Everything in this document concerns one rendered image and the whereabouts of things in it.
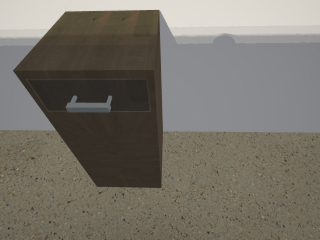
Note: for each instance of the handle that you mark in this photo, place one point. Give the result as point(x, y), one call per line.
point(88, 107)

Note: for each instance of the cabinet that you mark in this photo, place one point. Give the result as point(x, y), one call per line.
point(116, 148)

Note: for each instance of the drawer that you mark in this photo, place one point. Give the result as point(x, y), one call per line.
point(128, 94)

